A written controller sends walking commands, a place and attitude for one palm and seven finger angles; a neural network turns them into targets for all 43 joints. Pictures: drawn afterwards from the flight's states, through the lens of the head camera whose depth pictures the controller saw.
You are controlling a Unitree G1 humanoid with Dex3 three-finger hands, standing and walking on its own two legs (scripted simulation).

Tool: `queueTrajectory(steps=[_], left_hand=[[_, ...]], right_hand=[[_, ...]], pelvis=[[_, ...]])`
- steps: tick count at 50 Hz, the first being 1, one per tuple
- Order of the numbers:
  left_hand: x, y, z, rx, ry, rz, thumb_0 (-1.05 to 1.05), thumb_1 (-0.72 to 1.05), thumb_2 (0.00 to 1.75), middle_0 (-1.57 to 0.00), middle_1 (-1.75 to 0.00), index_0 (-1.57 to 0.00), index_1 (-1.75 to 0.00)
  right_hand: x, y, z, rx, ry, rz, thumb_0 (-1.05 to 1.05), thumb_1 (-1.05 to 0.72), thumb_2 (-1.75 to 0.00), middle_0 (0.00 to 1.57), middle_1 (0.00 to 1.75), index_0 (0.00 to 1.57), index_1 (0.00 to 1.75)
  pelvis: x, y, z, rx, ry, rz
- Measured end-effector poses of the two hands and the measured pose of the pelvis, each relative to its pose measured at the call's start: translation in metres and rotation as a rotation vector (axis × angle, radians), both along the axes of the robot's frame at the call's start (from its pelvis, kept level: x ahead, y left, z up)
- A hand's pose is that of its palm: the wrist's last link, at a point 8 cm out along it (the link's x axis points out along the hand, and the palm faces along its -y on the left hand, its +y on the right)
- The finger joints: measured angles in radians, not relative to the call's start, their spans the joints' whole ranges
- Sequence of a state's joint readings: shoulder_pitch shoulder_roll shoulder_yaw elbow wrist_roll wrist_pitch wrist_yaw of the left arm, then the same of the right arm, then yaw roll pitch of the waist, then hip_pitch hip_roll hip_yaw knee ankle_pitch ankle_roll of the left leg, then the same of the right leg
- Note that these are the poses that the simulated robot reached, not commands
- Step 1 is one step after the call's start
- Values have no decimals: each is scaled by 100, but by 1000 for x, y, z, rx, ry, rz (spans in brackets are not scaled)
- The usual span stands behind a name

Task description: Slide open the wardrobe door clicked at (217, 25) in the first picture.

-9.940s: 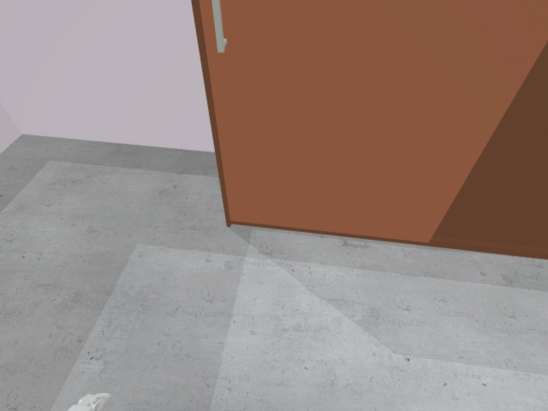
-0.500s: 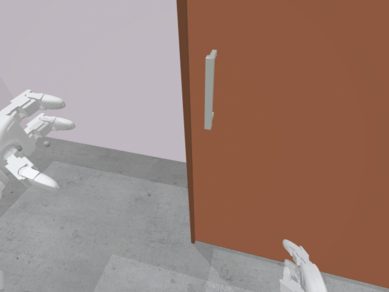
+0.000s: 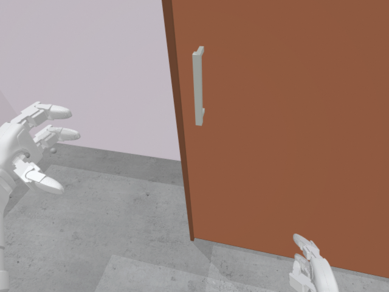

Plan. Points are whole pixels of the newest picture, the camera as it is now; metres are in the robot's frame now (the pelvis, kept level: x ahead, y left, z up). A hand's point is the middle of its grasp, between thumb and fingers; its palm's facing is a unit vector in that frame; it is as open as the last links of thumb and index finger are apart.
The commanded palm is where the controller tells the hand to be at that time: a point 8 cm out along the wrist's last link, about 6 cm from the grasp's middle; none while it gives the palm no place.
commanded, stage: move the hooked fingers beside the handle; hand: left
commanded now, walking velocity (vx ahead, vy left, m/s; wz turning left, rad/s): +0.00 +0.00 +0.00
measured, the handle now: (199, 88) +0.53 +0.05 +0.18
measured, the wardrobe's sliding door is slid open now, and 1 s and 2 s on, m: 0.00 0.00 0.00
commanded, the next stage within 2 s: none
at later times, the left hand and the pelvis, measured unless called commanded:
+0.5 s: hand (93, 128) +0.34 +0.23 +0.20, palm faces -0.10 -0.99 -0.06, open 14.0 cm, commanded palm +0.31 +0.28 +0.20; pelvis +0.00 +0.01 +0.00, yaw +0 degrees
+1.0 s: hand (127, 118) +0.38 +0.18 +0.19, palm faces -0.09 -0.99 -0.05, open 14.0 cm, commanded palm +0.37 +0.23 +0.20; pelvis +0.02 +0.00 +0.00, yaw +0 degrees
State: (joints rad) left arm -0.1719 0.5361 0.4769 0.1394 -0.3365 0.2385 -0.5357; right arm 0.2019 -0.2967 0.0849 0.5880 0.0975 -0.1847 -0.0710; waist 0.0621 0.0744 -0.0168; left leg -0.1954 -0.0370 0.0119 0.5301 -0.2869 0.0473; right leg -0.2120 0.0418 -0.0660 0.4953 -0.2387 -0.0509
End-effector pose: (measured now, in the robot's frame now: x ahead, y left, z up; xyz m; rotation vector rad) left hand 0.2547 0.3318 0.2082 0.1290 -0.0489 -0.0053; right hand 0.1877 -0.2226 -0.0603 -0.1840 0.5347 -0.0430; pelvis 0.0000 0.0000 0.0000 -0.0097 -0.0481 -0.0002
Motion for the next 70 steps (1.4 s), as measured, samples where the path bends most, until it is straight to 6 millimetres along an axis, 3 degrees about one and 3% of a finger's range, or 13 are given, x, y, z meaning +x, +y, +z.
queueTrajectory(steps=[7, 12, 20, 27, 38, 51, 58, 64, 70], left_hand=[[-5, 1, 0, -19, -41, -25, -2, -50, 30, -31, -120, -31, -120], [4, 6, -7, -43, -24, 6, -2, -51, 30, -31, -120, -31, -120], [44, -35, -6, -35, -33, -111, -2, -51, 30, -30, -120, -30, -120], [75, -43, -6, -69, -2, -83, -2, -50, 30, -31, -120, -31, -120], [87, -70, -6, -74, -26, -114, -2, -50, 30, -30, -120, -30, -120], [114, -95, -11, -80, 32, -88, -2, -50, 30, -30, -120, -30, -120], [136, -112, -8, -103, 43, -99, -2, -50, 30, -30, -120, -30, -120], [151, -116, -18, -87, 90, -68, -2, -50, 30, -30, -120, -30, -120], [168, -134, -12, -104, 53, -101, -2, -50, 30, -30, -120, -30, -120]], right_hand=[[-4, 8, -1, 9, 0, 5, 2, -91, -90, 20, 30, 20, 30], [-7, 10, -3, -5, 12, 11, 1, -91, -90, 20, 30, 20, 30], [-10, 18, -5, -7, 26, -2, 2, -91, -90, 20, 30, 20, 30], [-14, 20, -9, 18, 60, -28, 1, -91, -90, 20, 30, 20, 30], [-6, 14, -14, 6, 110, -31, 2, -91, -90, 20, 30, 20, 30], [6, 6, -13, 7, 122, -40, 1, -91, -90, 20, 30, 20, 30], [-5, -3, -20, 9, 167, -65, 1, -91, -90, 20, 30, 20, 30], [-25, -17, -28, 5, 223, -107, 1, -91, -90, 20, 30, 20, 30], [-45, -27, -35, -14, 287, -135, 1, -91, -90, 20, 30, 20, 30]], pelvis=[[0, 1, -1, -2, -2, -4], [-4, 4, -2, -6, -7, 10], [-3, 12, 0, -1, 8, 11], [5, 14, 1, 4, 29, -7], [16, 13, 3, 6, 38, -5], [18, 3, 3, 11, 42, 2], [18, -3, 3, 14, 53, -2], [18, -7, 3, 16, 65, -9], [18, -9, 3, 16, 76, -9]])
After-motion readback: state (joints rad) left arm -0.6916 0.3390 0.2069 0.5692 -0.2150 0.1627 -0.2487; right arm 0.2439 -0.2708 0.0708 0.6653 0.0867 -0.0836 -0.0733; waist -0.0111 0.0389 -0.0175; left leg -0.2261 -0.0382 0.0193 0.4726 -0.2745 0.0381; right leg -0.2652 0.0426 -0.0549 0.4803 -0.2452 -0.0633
